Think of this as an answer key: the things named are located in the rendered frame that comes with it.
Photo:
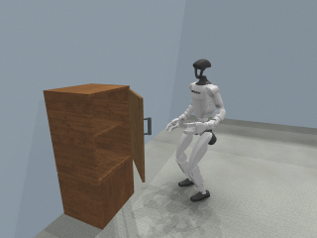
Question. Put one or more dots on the right robot hand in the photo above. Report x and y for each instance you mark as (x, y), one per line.
(175, 122)

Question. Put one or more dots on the left robot foot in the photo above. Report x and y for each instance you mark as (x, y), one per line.
(199, 196)

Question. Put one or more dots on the robot right forearm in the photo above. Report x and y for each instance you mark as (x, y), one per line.
(187, 113)

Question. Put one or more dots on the handle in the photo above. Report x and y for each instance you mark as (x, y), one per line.
(149, 126)

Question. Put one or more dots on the robot left upper arm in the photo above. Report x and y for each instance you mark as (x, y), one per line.
(214, 92)

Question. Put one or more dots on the robot right upper arm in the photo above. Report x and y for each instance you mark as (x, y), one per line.
(190, 87)

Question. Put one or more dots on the robot right shin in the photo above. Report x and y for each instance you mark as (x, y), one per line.
(184, 167)

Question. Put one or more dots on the robot left forearm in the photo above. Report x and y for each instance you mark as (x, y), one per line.
(218, 118)

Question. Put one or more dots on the left robot hand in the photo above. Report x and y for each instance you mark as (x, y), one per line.
(199, 128)

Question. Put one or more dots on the cupboard door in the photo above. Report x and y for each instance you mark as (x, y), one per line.
(137, 135)

